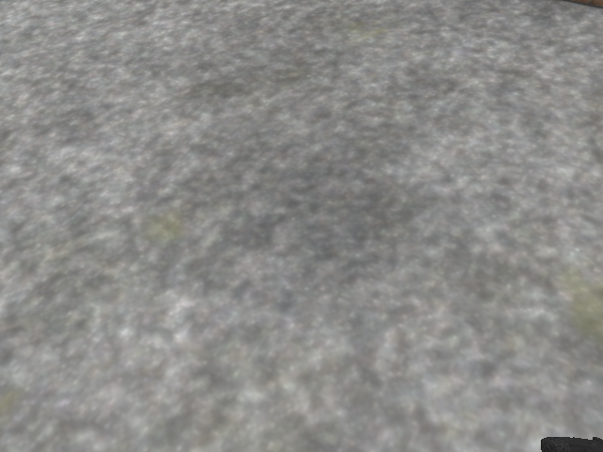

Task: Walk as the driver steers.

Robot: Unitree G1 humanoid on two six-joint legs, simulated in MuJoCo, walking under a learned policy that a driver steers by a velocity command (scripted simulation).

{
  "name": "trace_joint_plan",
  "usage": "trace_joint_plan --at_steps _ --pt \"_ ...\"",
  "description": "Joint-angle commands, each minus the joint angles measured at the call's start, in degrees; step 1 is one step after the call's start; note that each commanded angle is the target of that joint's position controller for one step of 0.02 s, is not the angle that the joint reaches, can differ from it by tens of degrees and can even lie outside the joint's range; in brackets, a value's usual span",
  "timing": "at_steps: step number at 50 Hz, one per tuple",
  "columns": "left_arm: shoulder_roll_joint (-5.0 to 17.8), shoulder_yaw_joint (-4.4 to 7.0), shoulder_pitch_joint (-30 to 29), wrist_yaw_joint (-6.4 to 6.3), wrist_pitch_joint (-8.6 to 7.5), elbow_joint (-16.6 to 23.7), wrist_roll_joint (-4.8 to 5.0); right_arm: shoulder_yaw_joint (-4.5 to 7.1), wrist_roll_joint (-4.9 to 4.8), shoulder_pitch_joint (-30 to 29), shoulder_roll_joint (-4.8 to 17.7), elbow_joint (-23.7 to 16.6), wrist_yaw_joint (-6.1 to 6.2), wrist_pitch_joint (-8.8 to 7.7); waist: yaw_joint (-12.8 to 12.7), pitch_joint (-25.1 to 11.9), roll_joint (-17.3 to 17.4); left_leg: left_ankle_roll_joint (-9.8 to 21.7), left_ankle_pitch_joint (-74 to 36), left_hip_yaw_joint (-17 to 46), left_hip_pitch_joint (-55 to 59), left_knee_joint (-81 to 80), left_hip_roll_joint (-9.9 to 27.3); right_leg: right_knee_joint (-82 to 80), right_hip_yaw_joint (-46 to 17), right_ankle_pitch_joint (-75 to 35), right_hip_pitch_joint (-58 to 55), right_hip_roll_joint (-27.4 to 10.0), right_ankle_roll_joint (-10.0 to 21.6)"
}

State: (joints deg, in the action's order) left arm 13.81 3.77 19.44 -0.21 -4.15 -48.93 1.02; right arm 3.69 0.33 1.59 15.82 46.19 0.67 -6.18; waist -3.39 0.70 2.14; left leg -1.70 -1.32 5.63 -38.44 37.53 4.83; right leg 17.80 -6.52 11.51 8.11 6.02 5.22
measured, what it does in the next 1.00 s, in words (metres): walks ahead, turning right: left foot, then right foot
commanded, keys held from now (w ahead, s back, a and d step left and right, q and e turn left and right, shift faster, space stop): w+e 0.58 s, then w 0.14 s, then w+q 0.28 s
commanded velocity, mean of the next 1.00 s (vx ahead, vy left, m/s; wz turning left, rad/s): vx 0.50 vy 0.00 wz -0.38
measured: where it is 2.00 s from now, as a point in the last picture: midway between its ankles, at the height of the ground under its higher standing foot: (417, 233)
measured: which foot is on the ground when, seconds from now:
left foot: up 0.00-0.14, down 0.16-0.72, up 0.74-1.00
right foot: down 0.00-0.18, up 0.20-0.68, down 0.70-1.00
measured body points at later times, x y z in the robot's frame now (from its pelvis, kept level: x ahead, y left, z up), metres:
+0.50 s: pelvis +0.27 +0.03 +0.00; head +0.30 +0.03 +0.45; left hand +0.52 +0.23 -0.10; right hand +0.22 -0.25 -0.13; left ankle +0.25 +0.15 -0.75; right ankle +0.35 -0.17 -0.68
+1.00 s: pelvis +0.50 -0.12 +0.00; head +0.52 -0.14 +0.45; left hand +0.67 +0.10 -0.11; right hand +0.52 -0.43 -0.12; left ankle +0.68 +0.01 -0.66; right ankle +0.44 -0.18 -0.75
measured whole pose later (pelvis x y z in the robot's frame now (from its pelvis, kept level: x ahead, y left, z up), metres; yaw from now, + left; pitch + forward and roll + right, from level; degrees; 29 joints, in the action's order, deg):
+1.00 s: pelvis +0.50 -0.12 +0.00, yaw -21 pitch +1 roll -1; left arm 14.0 3.8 17.9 0.9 -5.5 -44.4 -1.1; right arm 3.8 -1.6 10.8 17.3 47.8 -0.4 -2.9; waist -1.5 0.9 3.0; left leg -0.8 4.4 5.5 -41.2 56.8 6.7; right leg 15.2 6.4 11.4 5.0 3.5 4.3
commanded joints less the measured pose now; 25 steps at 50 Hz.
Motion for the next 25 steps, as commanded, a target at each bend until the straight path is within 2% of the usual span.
trace_joint_plan --at_steps 1,3,5,6,7,8,9,10,11,12,13,14,15,16,18,21,25 --pt "9.8 2.39 1.9 -0.66 -0.31 2.7 0.38 0.27 -0.56 -6.6 2.9 -5.3 -0.64 -1.10 -0.8 0.2 -7.4 -0.1 -5.2 -2.6 6.5 -7.0 -3.7 -4.6 -9.9 -7.8 3.8 -12.4 6.9" --pt "9.6 2.42 2.9 -0.88 0.13 2.4 0.58 0.43 -0.74 -7.8 4.0 -6.4 -1.23 -1.62 -0.9 0.2 -7.3 0.4 -3.3 -1.5 6.7 -9.8 -4.1 -1.4 -12.8 -7.8 0.0 -13.7 6.6" --pt "9.9 2.62 2.5 -1.28 0.61 2.9 0.42 0.77 -0.86 -7.0 5.4 -6.7 -1.71 -2.29 0.1 -0.2 -8.1 1.2 1.1 -1.0 8.9 -11.6 -4.4 1.9 -16.0 -8.9 -2.7 -14.9 6.1" --pt "10.1 2.75 1.8 -1.40 0.85 3.3 0.26 1.02 -0.95 -5.2 6.2 -6.5 -1.75 -2.59 1.2 -0.7 -9.1 1.9 3.7 -1.3 11.5 -12.2 -4.7 3.8 -17.1 -10.7 -3.2 -15.1 5.7" --pt "9.6 2.58 0.8 -1.38 1.06 4.0 0.20 1.53 -0.81 -0.7 7.0 -5.3 -1.57 -2.88 3.6 -2.5 -9.5 3.1 4.1 -2.4 17.7 -14.1 -5.1 7.2 -17.0 -14.0 -2.7 -13.5 4.8" --pt "7.6 1.83 -0.5 -1.08 0.98 5.1 -0.12 2.39 -0.02 6.4 9.1 -4.0 -1.24 -3.14 7.0 -7.9 -8.3 5.5 3.6 -0.6 29.7 -13.4 -2.0 16.0 -14.7 -16.1 0.6 -10.3 3.1" --pt "4.7 0.70 -0.2 -0.89 0.82 6.6 -1.21 3.25 0.44 16.4 12.8 -3.2 -0.73 -2.89 10.5 -16.8 -1.3 8.9 5.7 9.5 45.8 -11.9 8.2 32.7 -8.7 -5.0 9.4 -5.7 0.7" --pt "1.9 -0.16 8.9 -0.64 0.14 8.0 0.86 4.01 0.68 19.4 15.6 -1.3 -1.11 -1.95 5.5 -22.1 20.6 17.5 16.8 36.2 61.8 -17.4 19.8 49.0 -3.7 23.2 30.3 0.5 -2.3" --pt "8.5 0.87 8.2 -0.88 0.20 6.2 1.64 2.61 -0.36 17.2 9.2 -2.9 -1.32 -1.65 6.7 -17.1 12.2 15.7 26.4 37.0 58.4 -19.2 19.3 56.2 -5.6 21.4 36.6 -4.8 -2.7" --pt "11.2 1.65 1.9 -0.83 0.55 7.1 1.22 1.74 -0.57 14.6 5.9 -3.7 -1.11 -1.28 8.1 -9.9 5.4 13.1 24.5 27.1 50.8 -19.9 16.8 57.2 -4.0 15.8 37.8 -6.6 -3.0" --pt "10.4 1.69 -0.9 -0.92 0.84 7.7 0.69 1.36 -0.10 11.7 5.5 -4.0 -1.16 -0.91 6.8 -5.7 0.7 11.9 17.3 20.0 42.9 -21.3 14.4 55.9 -2.2 11.3 35.4 -8.8 -3.5" --pt "9.5 1.84 -2.6 -0.75 0.90 8.5 0.09 1.10 0.15 10.1 4.7 -3.6 -1.20 -0.67 5.8 -2.6 0.7 11.8 12.2 15.4 37.6 -22.8 12.4 53.2 -2.0 8.7 34.2 -10.4 -3.7" --pt "8.3 1.89 -2.1 -0.35 1.18 8.9 0.37 0.92 0.59 9.6 4.4 -3.3 -1.14 -0.72 4.5 -1.9 2.5 11.2 9.5 11.3 34.1 -24.3 10.8 51.6 -1.6 7.2 31.6 -11.9 -3.6" --pt "7.1 1.75 -1.8 -0.12 1.52 9.1 0.76 1.01 0.48 9.5 4.3 -2.9 -1.20 -0.90 4.1 -1.6 3.7 11.4 7.8 8.2 32.5 -25.9 9.9 50.5 -0.7 6.4 30.6 -12.5 -3.7" --pt "5.7 1.49 -3.1 0.04 2.11 10.4 0.73 1.47 0.02 9.9 5.4 -2.1 -1.27 -1.38 3.9 -0.9 3.3 12.5 3.3 3.9 31.8 -27.7 10.0 48.5 0.2 4.4 32.1 -13.3 -4.2" --pt "5.2 1.26 -6.0 0.27 2.24 12.4 0.42 2.14 -0.01 10.8 7.2 -1.2 -0.99 -1.27 4.2 -0.6 1.7 13.1 -3.3 -1.5 33.4 -28.7 10.5 42.3 0.4 -1.7 35.0 -13.7 -5.0" --pt "4.3 0.66 -12.2 1.66 1.61 14.3 0.41 2.35 -0.22 11.8 8.6 -0.5 -0.57 -0.37 6.3 0.8 1.3 11.2 -5.2 -9.4 34.9 -28.6 8.8 29.5 3.7 -12.5 32.8 -12.8 -4.5"
Keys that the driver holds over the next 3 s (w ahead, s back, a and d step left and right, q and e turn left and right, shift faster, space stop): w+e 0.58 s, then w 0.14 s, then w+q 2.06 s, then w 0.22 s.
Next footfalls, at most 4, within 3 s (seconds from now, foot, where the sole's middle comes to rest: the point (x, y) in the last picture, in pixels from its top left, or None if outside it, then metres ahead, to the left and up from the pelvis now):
0.16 left None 0.29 0.14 -0.79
0.70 right None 0.48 -0.20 -0.79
1.28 left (387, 304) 0.85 -0.09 -0.79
1.74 right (464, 227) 1.10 -0.32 -0.79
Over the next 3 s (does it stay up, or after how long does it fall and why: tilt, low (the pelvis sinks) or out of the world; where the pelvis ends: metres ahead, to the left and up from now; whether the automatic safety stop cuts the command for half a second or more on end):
stays up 1.56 0.05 0.00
